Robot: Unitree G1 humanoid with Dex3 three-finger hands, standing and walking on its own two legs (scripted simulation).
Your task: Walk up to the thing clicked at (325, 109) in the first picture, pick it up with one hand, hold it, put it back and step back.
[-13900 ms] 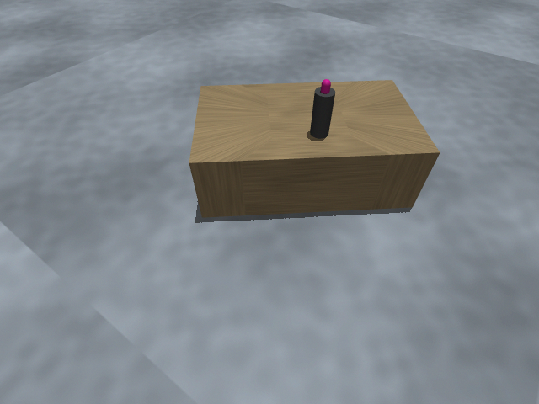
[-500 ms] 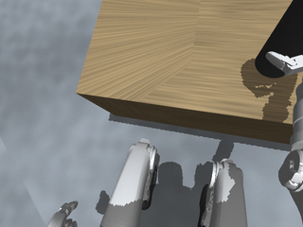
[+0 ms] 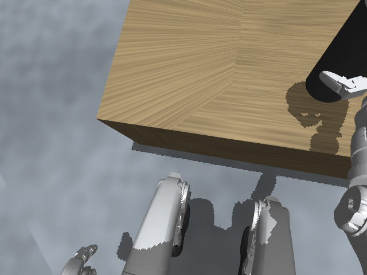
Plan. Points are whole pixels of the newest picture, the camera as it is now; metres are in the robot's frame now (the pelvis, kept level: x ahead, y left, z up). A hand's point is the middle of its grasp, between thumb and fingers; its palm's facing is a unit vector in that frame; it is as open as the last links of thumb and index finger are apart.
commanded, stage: lift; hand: right
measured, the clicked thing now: (363, 43) +0.56 -0.19 +0.03
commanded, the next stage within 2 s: hold in 1.84 s
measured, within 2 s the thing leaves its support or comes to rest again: neither
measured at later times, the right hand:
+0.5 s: hand out of the picture +0.51 -0.20 +0.06, palm faces +0.21 +0.97 -0.06, open 11.6 cm
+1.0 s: hand out of the picture +0.42 -0.19 +0.16, palm faces +0.21 +0.98 -0.05, open 11.6 cm
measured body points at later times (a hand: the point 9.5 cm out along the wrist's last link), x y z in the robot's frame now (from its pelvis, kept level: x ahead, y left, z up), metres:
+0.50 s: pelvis +0.01 +0.00 +0.06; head +0.21 -0.01 +0.46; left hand +0.07 +0.28 -0.07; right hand +0.50 -0.25 +0.07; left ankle +0.08 +0.13 -0.48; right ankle +0.04 -0.14 -0.48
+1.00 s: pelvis +0.02 +0.00 +0.15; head +0.14 -0.02 +0.59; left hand +0.13 +0.27 +0.04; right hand +0.41 -0.24 +0.17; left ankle +0.08 +0.14 -0.48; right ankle +0.04 -0.14 -0.48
